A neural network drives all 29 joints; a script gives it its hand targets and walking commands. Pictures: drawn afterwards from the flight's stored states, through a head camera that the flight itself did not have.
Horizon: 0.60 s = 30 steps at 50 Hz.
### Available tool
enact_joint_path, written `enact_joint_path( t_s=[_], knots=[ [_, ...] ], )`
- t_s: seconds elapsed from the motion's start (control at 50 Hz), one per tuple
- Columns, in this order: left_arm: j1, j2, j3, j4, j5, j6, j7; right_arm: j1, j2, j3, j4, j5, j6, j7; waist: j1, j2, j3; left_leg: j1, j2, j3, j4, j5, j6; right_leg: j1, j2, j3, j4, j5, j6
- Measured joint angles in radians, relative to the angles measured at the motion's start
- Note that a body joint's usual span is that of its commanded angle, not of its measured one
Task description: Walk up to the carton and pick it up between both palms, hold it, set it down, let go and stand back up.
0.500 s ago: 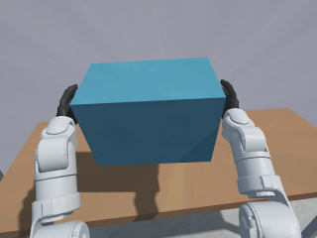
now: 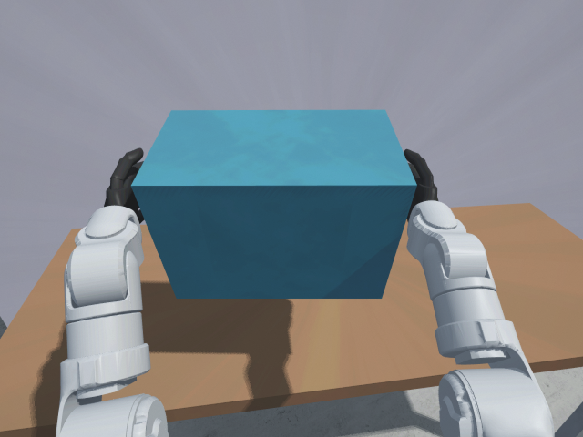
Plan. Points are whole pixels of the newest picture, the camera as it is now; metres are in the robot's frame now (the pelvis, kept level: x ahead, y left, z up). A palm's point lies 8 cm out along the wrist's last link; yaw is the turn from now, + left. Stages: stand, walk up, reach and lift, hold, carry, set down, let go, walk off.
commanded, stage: hold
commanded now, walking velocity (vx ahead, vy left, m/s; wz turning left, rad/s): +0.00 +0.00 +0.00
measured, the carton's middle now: (278, 206) +0.38 -0.01 +0.23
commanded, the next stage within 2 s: set down in 1.38 s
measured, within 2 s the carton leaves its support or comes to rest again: neither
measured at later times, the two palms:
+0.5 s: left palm (126, 210) +0.34 +0.18 +0.25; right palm (420, 209) +0.35 -0.20 +0.24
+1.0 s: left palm (126, 214) +0.34 +0.18 +0.25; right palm (420, 214) +0.34 -0.20 +0.23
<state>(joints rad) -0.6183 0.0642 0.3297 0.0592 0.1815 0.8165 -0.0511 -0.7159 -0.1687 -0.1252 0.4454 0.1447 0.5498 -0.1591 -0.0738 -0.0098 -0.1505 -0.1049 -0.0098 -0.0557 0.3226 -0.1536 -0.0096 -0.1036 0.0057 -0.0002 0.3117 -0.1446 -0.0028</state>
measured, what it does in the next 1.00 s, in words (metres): stands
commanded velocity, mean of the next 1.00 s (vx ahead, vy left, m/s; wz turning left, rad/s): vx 0.00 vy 0.00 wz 0.00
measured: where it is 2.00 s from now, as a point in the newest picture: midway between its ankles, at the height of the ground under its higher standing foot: outside the picture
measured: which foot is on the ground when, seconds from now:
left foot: down 0.00-1.00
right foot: down 0.00-1.00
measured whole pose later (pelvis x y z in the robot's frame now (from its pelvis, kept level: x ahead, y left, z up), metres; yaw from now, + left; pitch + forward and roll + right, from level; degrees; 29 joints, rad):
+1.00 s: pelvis +0.00 +0.00 +0.00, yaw +0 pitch -5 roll +0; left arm -0.60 0.06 0.31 0.00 0.18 0.83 -0.03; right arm -0.68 -0.17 -0.12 0.39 0.14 0.54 -0.15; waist -0.07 -0.01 -0.10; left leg -0.09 -0.01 -0.06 0.32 -0.15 -0.01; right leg -0.08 0.01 0.00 0.31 -0.14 0.00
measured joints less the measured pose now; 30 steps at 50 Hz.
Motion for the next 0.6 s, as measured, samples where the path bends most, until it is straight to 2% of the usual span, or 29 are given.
enact_joint_path(
  t_s=[0.08,0.16,0.26,0.36,0.42,0.48,0.6],
  knots=[
    [-0.011,0.0,0.053,0.043,0.035,0.007,-0.071,-0.029,0.0,0.0,0.001,0.0,0.052,0.009,0.0,0.0,0.031,0.005,0.0,0.0,0.0,0.004,0.0,0.005,0.0,0.0,0.0,0.005,0.0],
    [-0.005,0.0,0.067,0.056,0.039,0.016,-0.087,-0.044,0.0,0.0,0.003,0.0,0.067,0.012,0.0,0.0,0.098,0.005,0.0,0.0,0.0,0.013,0.0,0.005,0.0,0.0,0.0,0.014,-0.001],
    [0.003,-0.001,0.035,0.039,0.037,0.015,-0.037,-0.037,0.0,0.001,0.003,0.0,0.04,0.017,0.0,0.0,0.168,0.005,0.0,0.0,0.0,0.018,0.0,0.005,0.0,0.0,0.0,0.019,-0.001],
    [0.056,0.0,-0.052,-0.095,-0.019,0.012,0.055,0.029,0.0,0.001,-0.056,0.0,-0.013,0.007,0.0,0.0,0.137,0.006,0.0,0.0,0.0,0.009,-0.001,0.006,0.0,0.0,0.0,0.008,-0.001],
    [0.057,0.0,-0.068,-0.114,-0.021,0.007,0.059,0.063,0.0,0.001,-0.087,0.0,-0.016,0.003,0.0,0.0,0.071,0.006,0.0,0.0,0.0,-0.002,-0.001,0.006,0.0,0.0,0.0,-0.003,0.0],
    [0.047,0.0,-0.051,-0.103,-0.021,0.008,0.037,0.058,0.0,0.001,-0.087,0.0,-0.001,0.003,0.0,0.0,0.019,0.005,0.0,0.0,0.0,-0.008,-0.001,0.005,0.0,0.0,0.0,-0.008,0.001],
    [0.021,0.0,0.038,-0.019,0.031,0.025,-0.088,0.002,0.0,0.003,-0.08,0.0,0.079,0.004,0.0,0.0,0.042,0.018,0.0,0.0,0.001,-0.002,0.0,0.018,0.0,0.0,0.0,-0.001,0.001]
  ],
)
